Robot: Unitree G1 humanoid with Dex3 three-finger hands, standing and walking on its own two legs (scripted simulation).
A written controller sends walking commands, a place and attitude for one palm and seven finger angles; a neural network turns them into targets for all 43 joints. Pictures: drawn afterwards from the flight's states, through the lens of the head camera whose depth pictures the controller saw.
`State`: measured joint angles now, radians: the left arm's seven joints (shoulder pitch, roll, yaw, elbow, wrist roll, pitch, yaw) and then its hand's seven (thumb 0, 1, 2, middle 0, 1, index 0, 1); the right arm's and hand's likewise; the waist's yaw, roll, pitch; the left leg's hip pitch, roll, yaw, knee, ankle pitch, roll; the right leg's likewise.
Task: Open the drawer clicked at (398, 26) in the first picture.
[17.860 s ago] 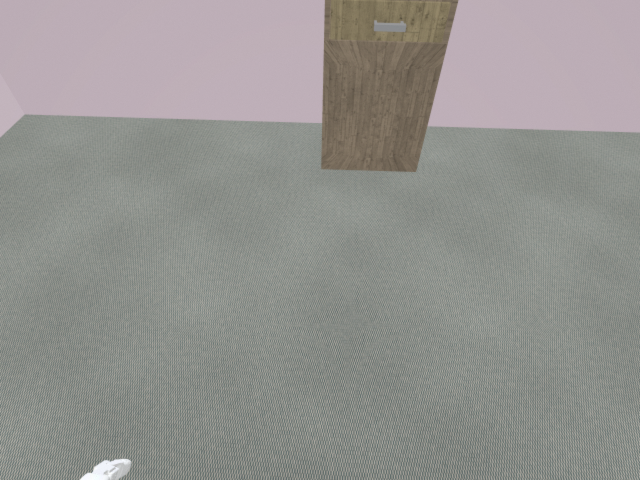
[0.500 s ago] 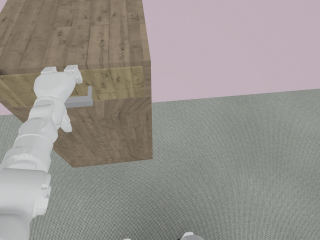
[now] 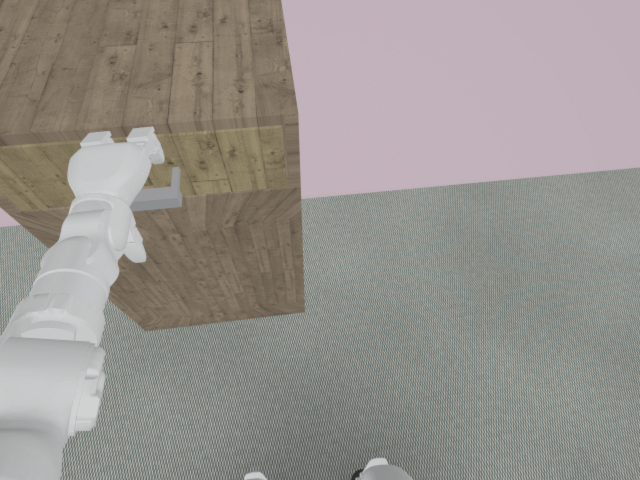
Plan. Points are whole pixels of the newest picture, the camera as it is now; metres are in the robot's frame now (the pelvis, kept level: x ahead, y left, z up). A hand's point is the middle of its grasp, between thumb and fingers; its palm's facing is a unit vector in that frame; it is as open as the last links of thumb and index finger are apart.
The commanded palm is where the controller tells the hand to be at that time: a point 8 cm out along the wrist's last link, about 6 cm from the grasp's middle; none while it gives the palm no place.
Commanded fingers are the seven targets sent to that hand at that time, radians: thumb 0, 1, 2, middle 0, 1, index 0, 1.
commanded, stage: re-aim the fingers above the handle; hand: left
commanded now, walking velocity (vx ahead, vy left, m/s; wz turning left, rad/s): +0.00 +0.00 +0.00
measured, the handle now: (141, 188) +0.54 +0.25 -0.02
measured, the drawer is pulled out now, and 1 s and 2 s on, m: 0.00 0.00 0.00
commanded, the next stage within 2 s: lower the fingers behind the handle in 0.90 s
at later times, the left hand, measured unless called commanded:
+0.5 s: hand (130, 203) +0.47 +0.23 +0.03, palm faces -0.07 -0.03 -1.00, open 13.8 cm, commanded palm +0.45 +0.24 +0.09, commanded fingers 0.00 -0.50 0.30 -0.30 -1.20 -0.30 -1.20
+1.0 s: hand (135, 202) +0.47 +0.22 +0.04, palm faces -0.02 -0.04 -1.00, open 13.8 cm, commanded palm +0.44 +0.24 +0.09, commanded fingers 0.00 -0.50 0.30 -0.30 -1.20 -0.30 -1.20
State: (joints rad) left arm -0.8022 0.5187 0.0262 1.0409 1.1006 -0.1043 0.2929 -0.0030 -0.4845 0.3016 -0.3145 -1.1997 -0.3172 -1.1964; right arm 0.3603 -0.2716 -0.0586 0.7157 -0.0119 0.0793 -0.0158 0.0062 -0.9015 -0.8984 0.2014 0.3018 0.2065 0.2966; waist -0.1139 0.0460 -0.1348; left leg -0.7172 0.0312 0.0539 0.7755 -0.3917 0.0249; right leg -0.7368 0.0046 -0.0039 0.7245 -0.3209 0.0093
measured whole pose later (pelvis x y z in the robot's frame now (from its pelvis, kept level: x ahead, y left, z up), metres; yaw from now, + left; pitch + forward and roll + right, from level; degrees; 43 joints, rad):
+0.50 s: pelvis +0.00 +0.00 +0.00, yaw +1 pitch +18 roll -1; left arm -0.79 0.49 -0.02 1.02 1.10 -0.09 0.28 0.00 -0.49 0.30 -0.32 -1.20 -0.32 -1.20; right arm 0.31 -0.26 -0.06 0.69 -0.01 0.07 -0.03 0.01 -0.90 -0.90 0.20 0.30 0.21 0.30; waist -0.10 0.04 -0.12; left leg -0.68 0.02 0.04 0.75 -0.39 0.02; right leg -0.69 -0.01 -0.02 0.71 -0.33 0.01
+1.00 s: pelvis +0.01 +0.00 +0.00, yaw +1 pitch +17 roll -1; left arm -0.74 0.48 -0.01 0.96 1.10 -0.14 0.30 0.00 -0.49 0.30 -0.32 -1.20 -0.32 -1.20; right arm 0.32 -0.26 -0.07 0.72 -0.01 0.08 -0.02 0.01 -0.90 -0.90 0.20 0.30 0.21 0.30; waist -0.09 0.04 -0.13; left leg -0.67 0.02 0.03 0.76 -0.39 0.02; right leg -0.68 0.00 -0.02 0.72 -0.34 0.00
